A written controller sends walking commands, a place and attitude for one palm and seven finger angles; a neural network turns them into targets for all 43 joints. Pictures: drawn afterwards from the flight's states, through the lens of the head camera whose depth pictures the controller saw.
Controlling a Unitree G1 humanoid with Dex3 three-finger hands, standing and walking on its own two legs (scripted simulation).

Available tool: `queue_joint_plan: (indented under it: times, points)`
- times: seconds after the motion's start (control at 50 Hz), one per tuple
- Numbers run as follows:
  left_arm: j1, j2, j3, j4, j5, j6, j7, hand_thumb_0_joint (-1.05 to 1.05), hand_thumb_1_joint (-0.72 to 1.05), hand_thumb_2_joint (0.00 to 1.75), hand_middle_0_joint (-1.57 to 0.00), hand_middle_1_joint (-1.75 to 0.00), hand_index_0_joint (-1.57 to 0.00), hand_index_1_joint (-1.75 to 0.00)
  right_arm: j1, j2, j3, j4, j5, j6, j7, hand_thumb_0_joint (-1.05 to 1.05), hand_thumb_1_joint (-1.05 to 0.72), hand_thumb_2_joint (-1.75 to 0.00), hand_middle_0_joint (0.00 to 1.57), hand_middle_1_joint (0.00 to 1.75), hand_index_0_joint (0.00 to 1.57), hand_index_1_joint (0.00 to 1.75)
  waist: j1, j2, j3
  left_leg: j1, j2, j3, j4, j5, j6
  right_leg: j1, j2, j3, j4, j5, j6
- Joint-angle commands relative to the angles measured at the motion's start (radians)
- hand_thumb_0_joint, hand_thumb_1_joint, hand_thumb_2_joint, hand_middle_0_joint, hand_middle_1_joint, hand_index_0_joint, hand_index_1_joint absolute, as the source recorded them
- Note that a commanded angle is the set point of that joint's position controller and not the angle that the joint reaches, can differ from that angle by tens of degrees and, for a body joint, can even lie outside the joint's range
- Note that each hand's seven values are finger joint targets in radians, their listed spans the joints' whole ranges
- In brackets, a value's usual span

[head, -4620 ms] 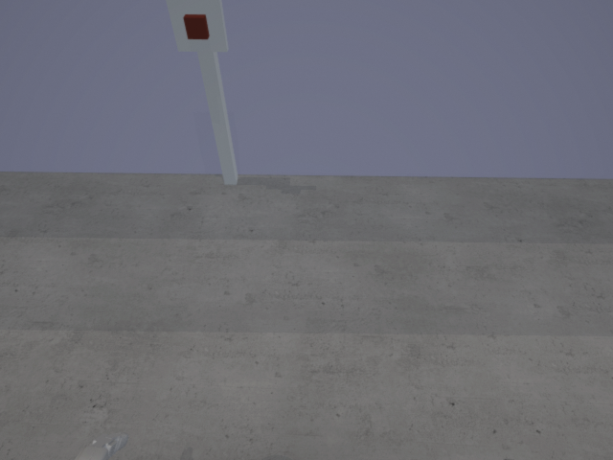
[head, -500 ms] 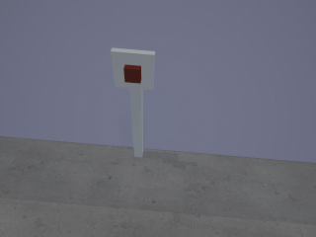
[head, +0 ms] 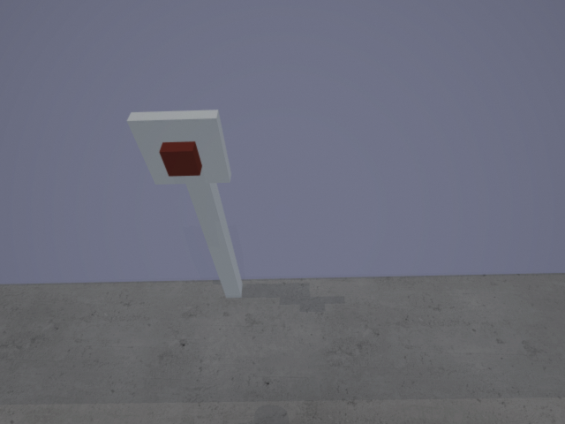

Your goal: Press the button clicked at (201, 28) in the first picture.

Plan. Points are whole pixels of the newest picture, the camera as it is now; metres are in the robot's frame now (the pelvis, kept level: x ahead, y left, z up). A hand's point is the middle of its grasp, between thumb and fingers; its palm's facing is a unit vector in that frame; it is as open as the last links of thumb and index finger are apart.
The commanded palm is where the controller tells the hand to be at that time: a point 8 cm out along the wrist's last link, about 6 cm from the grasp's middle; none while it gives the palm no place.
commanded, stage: take the last steps up to it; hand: left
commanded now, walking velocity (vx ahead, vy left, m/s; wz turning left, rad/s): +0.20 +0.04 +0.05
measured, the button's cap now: (182, 158) +0.63 +0.24 -0.01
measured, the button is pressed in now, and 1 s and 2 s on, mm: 0 0 0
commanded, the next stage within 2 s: come to a stop and stand still in 0.20 s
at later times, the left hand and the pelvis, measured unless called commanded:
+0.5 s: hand out of the picture +0.06 +0.19 -0.19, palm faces +0.09 -0.99 -0.13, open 7.4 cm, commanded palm none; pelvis +0.12 +0.04 +0.00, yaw +0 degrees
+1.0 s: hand out of the picture +0.09 +0.15 -0.14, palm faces +0.03 -0.97 -0.26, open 7.3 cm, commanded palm none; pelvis +0.07 -0.03 +0.02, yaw -1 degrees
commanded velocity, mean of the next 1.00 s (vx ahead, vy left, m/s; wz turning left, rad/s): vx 0.01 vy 0.02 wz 0.01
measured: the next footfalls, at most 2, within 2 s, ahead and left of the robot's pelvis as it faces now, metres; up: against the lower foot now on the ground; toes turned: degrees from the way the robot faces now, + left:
left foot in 0.36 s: +0.21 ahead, +0.14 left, +0.00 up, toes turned +10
right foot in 0.84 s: +0.10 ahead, -0.09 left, +0.00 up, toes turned -5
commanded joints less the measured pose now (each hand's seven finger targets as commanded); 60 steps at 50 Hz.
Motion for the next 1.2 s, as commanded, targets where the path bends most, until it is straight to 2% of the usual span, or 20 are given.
queue_joint_plan:
  times: [0.0,0.08,0.24,0.3,0.32,0.34,0.36,0.38,0.46,0.6,0.72,0.76,0.78,0.8,0.82,0.84,0.92,0.96,1.08,1.18]
  points:
    - [0.146,0.082,-0.002,0.022,0.01,-0.007,0.017,0.0,0.9,0.9,-0.2,-0.3,-0.2,-0.3,-0.024,-0.016,-0.013,-0.081,-0.003,-0.019,0.0,0.0,-0.9,-0.9,0.2,0.3,0.2,0.3,0.027,-0.117,0.04,-0.212,0.055,-0.027,0.07,0.128,-0.014,0.076,-0.271,0.221,-0.34,0.228,-0.083]
    - [0.168,0.088,-0.013,0.037,0.012,-0.016,0.019,0.0,0.9,0.9,-0.2,-0.3,-0.2,-0.3,-0.055,-0.007,-0.013,-0.095,-0.001,-0.007,0.01,0.0,-0.9,-0.9,0.2,0.3,0.2,0.3,0.015,-0.143,0.038,-0.196,0.043,0.007,-0.058,0.191,-0.034,0.078,-0.246,0.14,-0.338,0.366,-0.089]
    - [0.219,0.131,-0.006,0.075,0.017,-0.006,0.022,0.0,0.9,0.9,-0.2,-0.3,-0.2,-0.3,-0.243,-0.04,-0.006,-0.166,0.004,-0.023,0.023,0.0,-0.9,-0.9,0.2,0.3,0.2,0.3,0.056,-0.18,0.055,-0.107,0.002,0.049,-0.357,0.195,-0.017,0.147,-0.255,0.14,-0.278,0.403,-0.085]
    - [0.208,0.112,-0.008,0.085,0.012,0.009,0.029,0.0,0.9,0.9,-0.2,-0.3,-0.2,-0.3,-0.157,-0.057,-0.002,-0.131,0.0,-0.036,0.009,0.0,-0.9,-0.9,0.2,0.3,0.2,0.3,0.008,-0.112,0.02,0.12,-0.026,0.057,-0.544,0.339,-0.006,0.101,-0.192,0.09,-0.098,0.452,-0.035]
    - [0.22,0.082,-0.02,0.083,0.006,0.015,0.032,0.0,0.9,0.9,-0.2,-0.3,-0.2,-0.3,-0.066,-0.104,-0.008,-0.104,-0.003,-0.047,-0.003,0.0,-0.9,-0.9,0.2,0.3,0.2,0.3,-0.014,0.002,-0.079,0.291,0.048,-0.008,-0.572,0.661,0.013,0.057,-0.121,0.042,0.061,0.382,0.018]
    - [0.278,0.032,-0.034,0.084,-0.009,0.021,0.036,0.0,0.9,0.9,-0.2,-0.3,-0.2,-0.3,-0.03,-0.168,-0.014,-0.099,-0.001,-0.048,-0.02,0.0,-0.9,-0.9,0.2,0.3,0.2,0.3,-0.003,0.164,-0.175,0.444,0.234,-0.184,-0.541,1.057,0.103,-0.063,-0.047,0.02,0.171,0.054,0.069]
    - [0.292,0.028,-0.044,0.092,-0.011,0.033,0.043,0.0,0.9,0.9,-0.2,-0.3,-0.2,-0.3,-0.034,-0.186,-0.01,-0.095,0.014,-0.036,-0.029,0.0,-0.9,-0.9,0.2,0.3,0.2,0.3,0.006,0.205,-0.201,0.402,0.331,-0.223,-0.589,1.272,0.18,-0.033,-0.031,0.071,0.296,-0.342,0.082]
    - [0.294,0.03,-0.041,0.099,-0.007,0.045,0.049,0.0,0.9,0.9,-0.2,-0.3,-0.2,-0.3,-0.091,-0.169,0.001,-0.102,0.015,-0.031,-0.04,0.0,-0.9,-0.9,0.2,0.3,0.2,0.3,0.031,0.14,-0.148,0.327,0.321,-0.18,-0.624,1.251,0.197,-0.023,-0.046,0.122,0.325,-0.382,0.082]
    - [0.219,0.069,-0.026,0.085,0.007,0.087,0.047,0.0,0.9,0.9,-0.2,-0.3,-0.2,-0.3,-0.194,-0.151,-0.005,-0.116,0.017,-0.008,-0.056,0.0,-0.9,-0.9,0.2,0.3,0.2,0.3,0.028,0.081,-0.027,0.189,0.276,-0.142,-0.672,1.089,0.175,-0.07,-0.058,0.15,0.389,-0.268,0.089]
    - [0.176,0.078,0.017,-0.007,0.016,0.13,0.029,0.0,0.9,0.9,-0.2,-0.3,-0.2,-0.3,-0.238,-0.171,-0.042,-0.17,0.006,0.006,-0.05,0.0,-0.9,-0.9,0.2,0.3,0.2,0.3,0.035,0.061,-0.126,0.14,0.263,-0.105,-0.726,0.611,0.176,-0.159,-0.02,0.18,0.578,-0.151,0.094]
    - [0.131,0.059,-0.002,-0.03,0.013,0.113,0.02,0.0,0.9,0.9,-0.2,-0.3,-0.2,-0.3,-0.245,-0.178,-0.045,-0.165,-0.01,0.019,-0.023,0.0,-0.9,-0.9,0.2,0.3,0.2,0.3,0.018,0.197,-0.075,0.054,0.208,-0.147,-0.818,0.037,0.132,-0.027,-0.011,0.096,0.219,-0.2,0.071]
    - [0.185,0.062,-0.007,-0.004,0.012,0.095,0.022,0.0,0.9,0.9,-0.2,-0.3,-0.2,-0.3,-0.239,-0.179,-0.044,-0.154,-0.007,0.022,-0.016,0.0,-0.9,-0.9,0.2,0.3,0.2,0.3,0.05,0.153,-0.054,-0.025,0.162,-0.128,-0.81,-0.078,0.09,0.107,0.012,0.067,0.021,-0.128,0.059]
    - [0.244,0.075,-0.006,0.018,0.015,0.086,0.022,0.0,0.9,0.9,-0.2,-0.3,-0.2,-0.3,-0.241,-0.172,-0.043,-0.153,-0.004,0.025,-0.013,0.0,-0.9,-0.9,0.2,0.3,0.2,0.3,0.078,0.094,-0.057,-0.058,0.116,-0.082,-0.759,-0.104,0.055,0.187,0.01,0.056,-0.109,-0.05,0.059]
    - [0.247,0.123,-0.006,0.02,0.025,0.073,0.026,0.0,0.9,0.9,-0.2,-0.3,-0.2,-0.3,-0.218,-0.117,-0.033,-0.152,0.01,0.031,-0.01,0.0,-0.9,-0.9,0.2,0.3,0.2,0.3,0.072,-0.072,-0.036,-0.091,0.043,-0.015,-0.624,-0.089,0.004,0.175,-0.081,0.162,-0.265,-0.139,0.045]
    - [0.197,0.198,-0.001,-0.004,0.029,0.066,0.031,0.0,0.9,0.9,-0.2,-0.3,-0.2,-0.3,-0.218,-0.049,-0.016,-0.177,0.018,0.038,-0.002,0.0,-0.9,-0.9,0.2,0.3,0.2,0.3,0.057,-0.315,0.034,-0.157,-0.038,0.022,-0.459,-0.05,-0.041,0.044,-0.279,0.465,-0.439,-0.415,-0.027]
    - [0.12,0.234,0.002,-0.045,0.021,0.074,0.034,0.0,0.9,0.9,-0.2,-0.3,-0.2,-0.3,-0.259,-0.093,-0.024,-0.197,0.008,0.046,0.003,0.0,-0.9,-0.9,0.2,0.3,0.2,0.3,0.069,-0.281,0.114,-0.13,-0.025,-0.025,-0.353,-0.036,-0.031,-0.136,-0.36,0.533,-0.517,-0.526,-0.068]
    - [0.028,0.182,0.0,-0.058,0.011,0.053,0.035,0.0,0.9,0.9,-0.2,-0.3,-0.2,-0.3,-0.135,-0.105,-0.029,-0.127,-0.002,0.048,0.012,0.0,-0.9,-0.9,0.2,0.3,0.2,0.3,0.014,-0.218,0.117,-0.115,-0.036,-0.053,-0.176,0.142,-0.027,-0.089,-0.245,0.345,-0.418,-0.177,-0.04]
    - [0.07,0.176,0.002,-0.05,0.008,0.046,0.032,0.0,0.9,0.9,-0.2,-0.3,-0.2,-0.3,-0.106,-0.113,-0.031,-0.118,0.002,0.04,0.015,0.0,-0.9,-0.9,0.2,0.3,0.2,0.3,0.025,-0.185,0.073,-0.158,-0.051,-0.043,-0.143,0.171,-0.04,0.033,-0.222,0.282,-0.361,0.008,-0.024]
    - [0.22,0.17,0.016,-0.002,0.013,0.042,0.047,0.0,0.9,0.9,-0.2,-0.3,-0.2,-0.3,-0.162,-0.115,-0.028,-0.162,0.001,0.043,0.001,0.0,-0.9,-0.9,0.2,0.3,0.2,0.3,0.091,-0.197,-0.038,-0.24,-0.041,-0.065,-0.095,0.092,-0.069,0.272,-0.301,0.319,-0.236,0.406,-0.089]
    - [0.225,0.168,0.018,0.016,0.025,0.048,0.048,0.0,0.9,0.9,-0.2,-0.3,-0.2,-0.3,-0.196,-0.089,-0.017,-0.176,0.01,0.04,-0.002,0.0,-0.9,-0.9,0.2,0.3,0.2,0.3,0.094,-0.252,-0.045,-0.153,-0.045,-0.036,-0.227,0.021,-0.062,0.232,-0.296,0.319,-0.217,0.44,-0.107]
